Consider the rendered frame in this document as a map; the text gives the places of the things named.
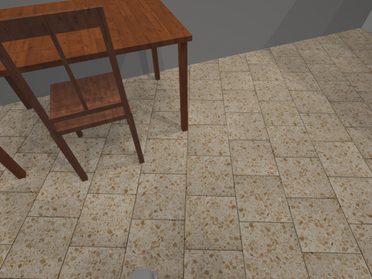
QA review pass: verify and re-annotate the chair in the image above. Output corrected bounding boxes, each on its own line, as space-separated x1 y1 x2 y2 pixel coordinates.
0 5 145 181

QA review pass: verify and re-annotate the table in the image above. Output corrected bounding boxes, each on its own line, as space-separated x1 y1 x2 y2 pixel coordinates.
0 0 192 179

